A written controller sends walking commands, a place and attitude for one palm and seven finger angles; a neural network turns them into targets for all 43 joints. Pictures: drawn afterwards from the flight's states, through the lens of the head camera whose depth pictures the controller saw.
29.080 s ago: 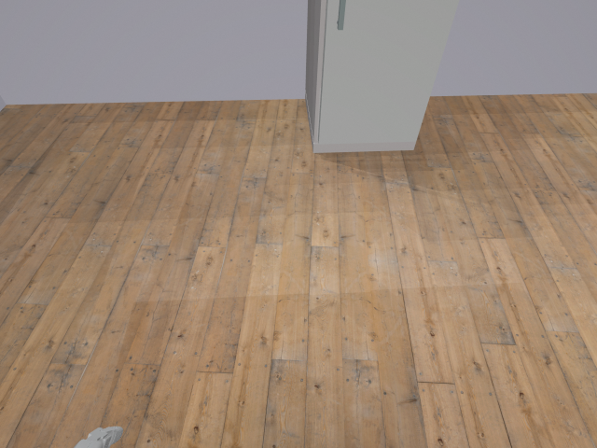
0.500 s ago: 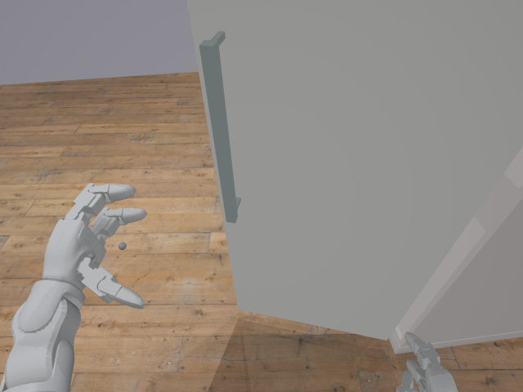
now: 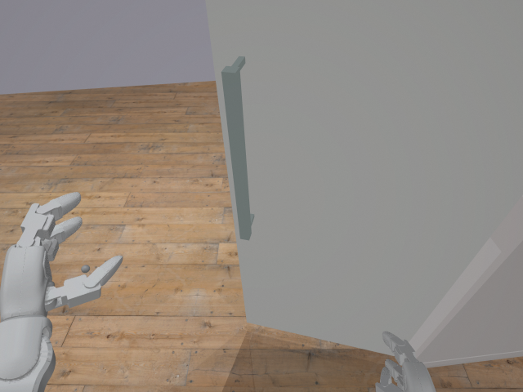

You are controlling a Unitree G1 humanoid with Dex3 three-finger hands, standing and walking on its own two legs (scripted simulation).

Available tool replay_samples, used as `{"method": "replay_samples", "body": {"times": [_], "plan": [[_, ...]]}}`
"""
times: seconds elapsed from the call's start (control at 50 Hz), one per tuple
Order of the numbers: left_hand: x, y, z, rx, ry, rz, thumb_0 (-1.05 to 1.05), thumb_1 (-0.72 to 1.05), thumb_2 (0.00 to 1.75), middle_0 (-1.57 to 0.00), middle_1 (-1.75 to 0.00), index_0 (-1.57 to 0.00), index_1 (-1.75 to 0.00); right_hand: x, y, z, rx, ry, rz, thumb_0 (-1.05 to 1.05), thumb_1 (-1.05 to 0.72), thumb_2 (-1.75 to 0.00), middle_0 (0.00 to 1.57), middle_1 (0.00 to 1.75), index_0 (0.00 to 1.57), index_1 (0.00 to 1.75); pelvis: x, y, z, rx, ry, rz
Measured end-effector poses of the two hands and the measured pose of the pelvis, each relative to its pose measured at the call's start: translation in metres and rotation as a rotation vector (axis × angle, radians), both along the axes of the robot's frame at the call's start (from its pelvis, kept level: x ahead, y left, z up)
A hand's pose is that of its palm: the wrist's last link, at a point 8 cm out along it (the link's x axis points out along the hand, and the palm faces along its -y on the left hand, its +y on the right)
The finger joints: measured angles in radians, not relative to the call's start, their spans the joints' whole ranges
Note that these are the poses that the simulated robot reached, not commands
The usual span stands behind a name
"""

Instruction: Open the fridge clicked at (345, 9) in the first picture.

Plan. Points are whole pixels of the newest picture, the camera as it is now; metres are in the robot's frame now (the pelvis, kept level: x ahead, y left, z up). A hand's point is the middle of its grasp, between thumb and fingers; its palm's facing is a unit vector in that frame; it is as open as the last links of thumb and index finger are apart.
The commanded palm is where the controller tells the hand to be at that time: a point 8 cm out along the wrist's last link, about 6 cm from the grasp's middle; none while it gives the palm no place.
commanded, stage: draw the hand back to the body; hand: left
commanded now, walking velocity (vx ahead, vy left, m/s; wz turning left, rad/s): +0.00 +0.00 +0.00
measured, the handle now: (243, 164) +0.48 +0.10 +0.11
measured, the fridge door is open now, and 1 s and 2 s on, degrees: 71 71 71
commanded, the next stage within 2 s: step back with the hand held close in 0.56 s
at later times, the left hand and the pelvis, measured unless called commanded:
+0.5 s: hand (70, 279) +0.19 +0.26 +0.15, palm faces +0.48 -0.79 -0.38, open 7.5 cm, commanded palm +0.14 +0.29 +0.17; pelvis +0.00 -0.01 +0.00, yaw +0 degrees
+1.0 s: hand (55, 296) +0.17 +0.27 +0.14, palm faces +0.36 -0.80 -0.48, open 7.4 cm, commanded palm +0.11 +0.31 +0.17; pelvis -0.03 +0.01 +0.00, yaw -1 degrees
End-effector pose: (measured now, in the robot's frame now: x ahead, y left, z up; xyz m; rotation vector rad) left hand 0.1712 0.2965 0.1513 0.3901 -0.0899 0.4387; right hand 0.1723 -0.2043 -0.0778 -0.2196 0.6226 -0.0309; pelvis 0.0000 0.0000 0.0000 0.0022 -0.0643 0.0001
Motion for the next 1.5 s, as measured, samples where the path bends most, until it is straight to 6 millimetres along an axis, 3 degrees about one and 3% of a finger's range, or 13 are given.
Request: {"method": "replay_samples", "body": {"times": [0.24,0.34,0.48,0.8,0.96,1.18,1.36,1.5], "plan": [[-0.021,0.011,0.028,0.093,-0.041,0.058,0.01,0.68,0.80,-0.22,-0.42,-0.22,-0.42,0.010,-0.009,0.003,-0.012,0.007,0.000,0.02,-0.91,-0.90,0.20,0.30,0.20,0.30,0.008,-0.002,0.002,-0.004,-0.007,0.003],[-0.024,0.010,0.022,0.069,-0.025,0.081,0.01,0.80,0.86,-0.21,-0.35,-0.21,-0.35,0.009,-0.014,0.001,-0.020,0.022,-0.001,0.02,-0.91,-0.90,0.20,0.30,0.20,0.30,0.005,-0.005,0.002,-0.003,-0.009,0.007],[-0.024,0.001,0.010,0.034,0.005,0.064,0.02,0.87,0.89,-0.21,-0.32,-0.21,-0.31,0.001,-0.022,0.001,-0.035,0.034,-0.018,0.02,-0.91,-0.90,0.20,0.30,0.20,0.30,0.003,-0.011,0.002,-0.004,-0.011,0.006],[-0.025,0.000,0.034,0.130,-0.086,0.023,0.02,0.88,0.90,-0.21,-0.30,-0.21,-0.30,-0.010,-0.026,0.000,-0.022,0.043,-0.042,0.02,-0.91,-0.90,0.20,0.30,0.20,0.30,-0.011,-0.011,0.000,-0.020,0.021,0.011],[-0.032,0.006,0.010,0.138,0.026,-0.072,0.02,0.88,0.90,-0.21,-0.30,-0.21,-0.30,-0.034,-0.027,0.003,-0.068,0.092,-0.123,0.02,-0.91,-0.90,0.20,0.30,0.20,0.30,-0.028,0.008,-0.002,-0.012,0.064,-0.007],[-0.076,0.032,0.029,0.231,-0.130,-0.024,0.02,0.88,0.90,-0.21,-0.30,-0.21,-0.30,-0.068,-0.005,0.005,-0.073,0.057,-0.096,0.02,-0.91,-0.90,0.20,0.30,0.20,0.30,-0.064,0.017,-0.012,-0.013,0.046,0.004],[-0.113,0.022,0.013,0.185,-0.169,0.004,0.02,0.88,0.90,-0.21,-0.30,-0.21,-0.30,-0.102,-0.006,-0.006,-0.074,0.062,-0.054,0.02,-0.90,-0.90,0.21,0.30,0.20,0.30,-0.092,0.011,-0.019,-0.025,0.043,0.022],[-0.133,0.016,0.023,0.250,-0.227,-0.020,0.02,0.88,0.90,-0.21,-0.30,-0.21,-0.30,-0.129,-0.016,-0.010,-0.096,0.072,-0.050,0.02,-0.90,-0.90,0.21,0.30,0.20,0.30,-0.112,0.004,-0.022,-0.029,0.036,0.067]]}}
